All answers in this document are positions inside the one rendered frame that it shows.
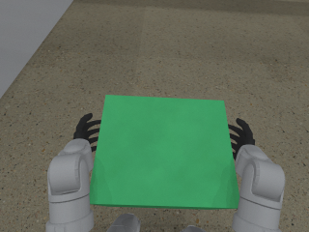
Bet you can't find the right robot hand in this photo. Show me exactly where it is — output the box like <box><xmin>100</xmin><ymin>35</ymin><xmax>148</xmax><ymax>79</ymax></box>
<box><xmin>228</xmin><ymin>118</ymin><xmax>255</xmax><ymax>160</ymax></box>

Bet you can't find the carton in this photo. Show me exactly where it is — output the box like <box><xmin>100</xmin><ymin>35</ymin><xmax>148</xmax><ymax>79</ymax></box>
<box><xmin>89</xmin><ymin>95</ymin><xmax>239</xmax><ymax>210</ymax></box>

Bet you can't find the right robot forearm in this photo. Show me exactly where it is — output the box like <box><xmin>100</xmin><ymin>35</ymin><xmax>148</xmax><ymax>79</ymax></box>
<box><xmin>232</xmin><ymin>144</ymin><xmax>286</xmax><ymax>232</ymax></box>

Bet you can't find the left robot forearm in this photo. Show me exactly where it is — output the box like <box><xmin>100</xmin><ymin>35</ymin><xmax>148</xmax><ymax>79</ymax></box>
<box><xmin>45</xmin><ymin>138</ymin><xmax>95</xmax><ymax>232</ymax></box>

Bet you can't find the left robot thigh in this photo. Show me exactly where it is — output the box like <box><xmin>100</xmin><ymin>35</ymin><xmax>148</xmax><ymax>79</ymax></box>
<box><xmin>106</xmin><ymin>214</ymin><xmax>141</xmax><ymax>232</ymax></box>

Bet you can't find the left robot hand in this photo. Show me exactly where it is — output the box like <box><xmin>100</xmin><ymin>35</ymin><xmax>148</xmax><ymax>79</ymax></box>
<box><xmin>73</xmin><ymin>113</ymin><xmax>101</xmax><ymax>152</ymax></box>

